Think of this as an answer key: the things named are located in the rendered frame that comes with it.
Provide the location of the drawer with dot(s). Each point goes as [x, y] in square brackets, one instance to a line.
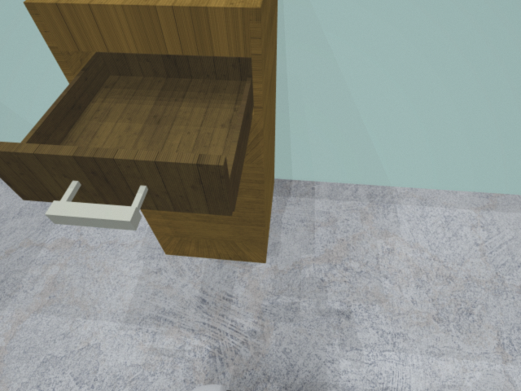
[178, 124]

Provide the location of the cabinet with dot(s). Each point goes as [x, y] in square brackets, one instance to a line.
[75, 30]

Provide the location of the handle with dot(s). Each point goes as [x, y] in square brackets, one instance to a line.
[66, 212]

